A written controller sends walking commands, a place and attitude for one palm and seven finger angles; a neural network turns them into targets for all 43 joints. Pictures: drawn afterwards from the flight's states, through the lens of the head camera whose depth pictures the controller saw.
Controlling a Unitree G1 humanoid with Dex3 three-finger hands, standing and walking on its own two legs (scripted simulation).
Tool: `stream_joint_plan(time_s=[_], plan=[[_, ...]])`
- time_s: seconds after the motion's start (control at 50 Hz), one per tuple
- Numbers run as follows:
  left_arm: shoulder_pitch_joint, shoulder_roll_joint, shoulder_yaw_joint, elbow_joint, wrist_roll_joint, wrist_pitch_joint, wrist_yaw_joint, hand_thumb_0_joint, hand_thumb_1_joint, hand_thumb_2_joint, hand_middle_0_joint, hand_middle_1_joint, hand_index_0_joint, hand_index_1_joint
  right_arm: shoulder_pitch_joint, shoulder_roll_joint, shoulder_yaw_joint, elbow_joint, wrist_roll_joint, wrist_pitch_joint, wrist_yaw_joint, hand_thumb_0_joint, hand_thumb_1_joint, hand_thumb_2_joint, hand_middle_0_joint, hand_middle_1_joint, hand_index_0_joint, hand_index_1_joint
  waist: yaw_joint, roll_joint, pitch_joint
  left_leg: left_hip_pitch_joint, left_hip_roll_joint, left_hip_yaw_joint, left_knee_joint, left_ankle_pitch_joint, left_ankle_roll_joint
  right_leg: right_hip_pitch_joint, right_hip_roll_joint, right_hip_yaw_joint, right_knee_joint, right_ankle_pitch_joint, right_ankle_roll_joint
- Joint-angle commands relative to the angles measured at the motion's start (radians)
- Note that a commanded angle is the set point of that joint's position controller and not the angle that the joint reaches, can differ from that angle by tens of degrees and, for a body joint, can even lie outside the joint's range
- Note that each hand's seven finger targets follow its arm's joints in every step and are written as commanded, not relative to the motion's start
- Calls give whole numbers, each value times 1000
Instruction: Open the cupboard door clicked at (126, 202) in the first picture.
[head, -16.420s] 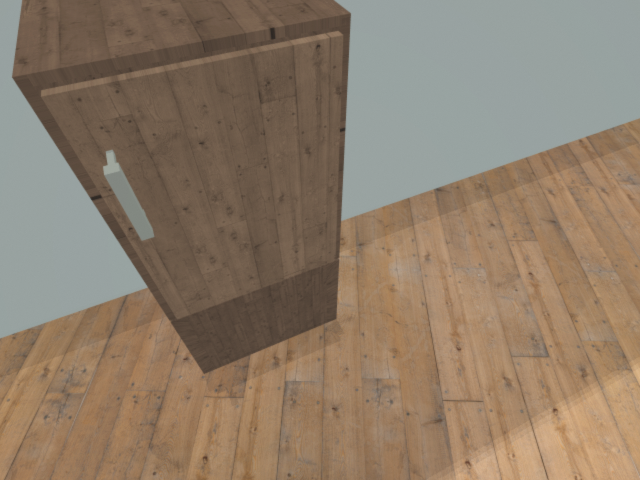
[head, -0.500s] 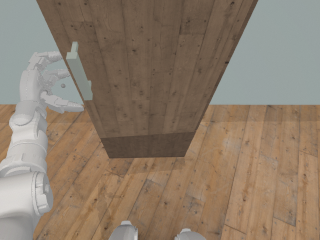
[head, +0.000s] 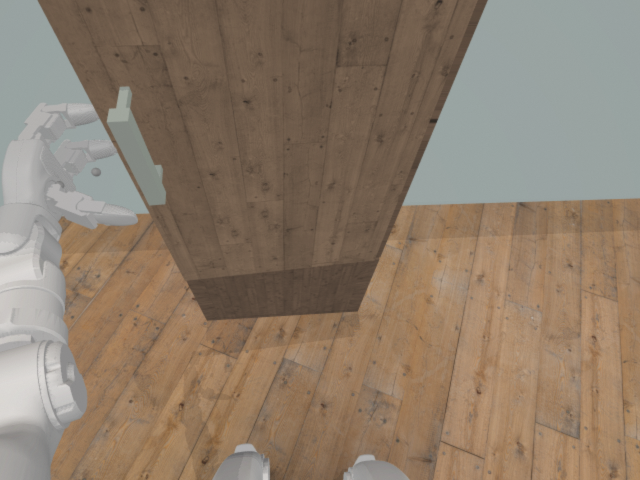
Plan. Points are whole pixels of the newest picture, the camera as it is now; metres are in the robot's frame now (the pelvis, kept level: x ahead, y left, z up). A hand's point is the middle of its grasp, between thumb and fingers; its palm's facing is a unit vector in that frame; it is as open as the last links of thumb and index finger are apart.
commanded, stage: move the hooked fingers beside the handle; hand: left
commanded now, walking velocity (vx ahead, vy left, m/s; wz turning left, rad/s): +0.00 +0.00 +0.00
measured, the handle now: (142, 150) +0.50 +0.21 +0.09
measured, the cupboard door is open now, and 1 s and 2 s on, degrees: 4 4 3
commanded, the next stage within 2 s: slide the fingers in behind the handle in 1.02 s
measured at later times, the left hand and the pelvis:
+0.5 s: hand (85, 167) +0.47 +0.27 +0.10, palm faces +0.06 -1.00 +0.01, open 13.9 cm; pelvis +0.00 +0.00 +0.00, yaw -1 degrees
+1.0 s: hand (79, 168) +0.46 +0.27 +0.10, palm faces +0.05 -1.00 +0.01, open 14.0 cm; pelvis +0.00 +0.01 +0.00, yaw -1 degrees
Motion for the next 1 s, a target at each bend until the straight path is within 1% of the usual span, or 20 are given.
stream_joint_plan(time_s=[0.0,0.04,0.06,0.1,0.2,0.22,0.26,0.34,0.38,0.4,0.46,0.58,0.68,0.72,0.76,0.78,0.88,0.9,0.92,0.98], plan=[[-459,304,45,-223,-13,-77,-24,0,-500,300,-300,-1200,-300,-1200,115,-181,-68,-68,-2,-11,-15,0,-900,-900,200,300,200,300,-16,114,-407,403,-22,-51,-86,358,17,42,25,38,-95,340,0],[-449,306,40,-198,-10,-68,-31,0,-500,300,-300,-1200,-300,-1200,112,-181,-64,-74,0,-9,-17,0,-900,-900,200,300,200,300,-16,117,-386,373,-24,-45,-89,326,19,42,23,40,-97,319,0],[-440,340,72,-178,-11,-66,-32,0,-500,300,-300,-1200,-300,-1200,118,-184,-64,-76,-2,-7,-18,0,-900,-900,200,300,200,300,-12,97,-378,353,-25,-44,-84,325,22,51,25,42,-95,323,-1],[-460,332,48,-178,-4,-59,-40,0,-500,300,-300,-1200,-300,-1200,116,-183,-62,-81,0,-5,-19,0,-900,-900,200,300,200,300,-21,120,-385,351,-25,-40,-82,322,22,43,22,47,-94,325,3],[-407,407,110,-148,-6,-46,-61,0,-500,300,-300,-1200,-300,-1200,127,-190,-64,-97,0,5,-21,0,-900,-900,200,300,200,300,-3,100,-409,322,-25,-31,-73,354,24,84,24,50,-83,372,5],[-429,385,82,-164,-4,-46,-68,0,-500,300,-300,-1200,-300,-1200,123,-187,-61,-98,1,7,-21,0,-900,-900,200,300,200,300,-8,131,-404,332,-25,-31,-73,352,22,67,23,49,-82,365,5],[-423,340,61,-188,-17,-52,-74,0,-500,300,-300,-1200,-300,-1200,131,-184,-66,-102,-1,6,-18,0,-900,-900,200,300,200,300,-12,127,-415,369,-24,-35,-71,370,23,49,30,44,-84,360,1],[-417,364,75,-165,-20,-39,-80,0,-500,300,-300,-1200,-300,-1200,132,-190,-65,-99,2,12,-21,0,-900,-900,200,300,200,300,-13,110,-390,337,-22,-33,-76,329,23,46,26,44,-92,333,5],[-409,388,100,-185,-17,-45,-75,0,-500,300,-300,-1200,-300,-1200,137,-192,-69,-100,-1,12,-21,0,-900,-900,200,300,200,300,0,127,-423,362,-22,-38,-76,351,21,45,27,43,-86,338,2],[-434,368,78,-192,-17,-45,-73,0,-500,300,-300,-1200,-300,-1200,136,-190,-66,-98,0,13,-20,0,-900,-900,200,300,200,300,-14,135,-412,370,-21,-39,-76,352,21,32,28,41,-88,335,3],[-429,387,99,-215,-15,-55,-66,0,-500,300,-300,-1200,-300,-1200,141,-191,-69,-96,-3,14,-20,0,-900,-900,200,300,200,300,-5,151,-427,386,-21,-42,-74,369,20,32,30,42,-86,337,-2],[-374,359,92,-230,-21,-51,-64,0,-500,300,-300,-1200,-300,-1200,133,-187,-72,-103,-2,16,-16,0,-900,-900,200,300,200,300,7,151,-441,424,-17,-44,-84,410,14,40,32,31,-85,359,-2],[-389,336,69,-194,-21,-34,-62,0,-500,300,-300,-1200,-300,-1200,126,-186,-67,-106,1,18,-17,0,-900,-900,200,300,200,300,-10,116,-370,369,-20,-37,-91,346,20,33,31,35,-99,331,2],[-385,385,108,-186,-20,-35,-61,0,-500,300,-300,-1200,-300,-1200,131,-193,-69,-108,-1,17,-18,0,-900,-900,200,300,200,300,-5,92,-384,352,-21,-36,-89,339,22,56,30,40,-97,336,3],[-402,401,116,-213,-17,-51,-64,0,-500,300,-300,-1200,-300,-1200,131,-192,-67,-111,-3,15,-20,0,-900,-900,200,300,200,300,1,125,-411,372,-21,-39,-82,371,19,57,30,40,-84,352,-3],[-407,386,101,-214,-13,-54,-67,0,-500,300,-300,-1200,-300,-1200,127,-188,-67,-109,-2,14,-19,0,-900,-900,200,300,200,300,-1,164,-416,389,-20,-38,-81,376,15,37,29,40,-83,348,-1],[-407,317,53,-219,-24,-56,-79,0,-500,300,-300,-1200,-300,-1200,125,-188,-70,-103,-2,13,-17,0,-900,-900,200,300,200,300,-6,168,-418,442,-14,-55,-83,390,8,-9,31,27,-86,319,-5],[-424,295,30,-211,-24,-50,-77,0,-500,300,-300,-1200,-300,-1200,123,-186,-67,-99,-3,13,-16,0,-900,-900,200,300,200,300,-16,163,-389,436,-14,-60,-87,376,8,-23,31,23,-90,305,-5],[-410,295,40,-191,-28,-40,-76,0,-500,300,-300,-1200,-300,-1200,129,-188,-69,-98,-3,13,-16,0,-900,-900,200,300,200,300,-14,124,-385,427,-13,-63,-90,366,10,-18,32,19,-91,298,-4],[-415,320,53,-199,-20,-34,-62,0,-500,300,-300,-1200,-300,-1200,124,-190,-67,-103,-3,14,-18,0,-900,-900,200,300,200,300,-8,125,-385,408,-16,-61,-93,359,11,-12,27,23,-90,296,-4]])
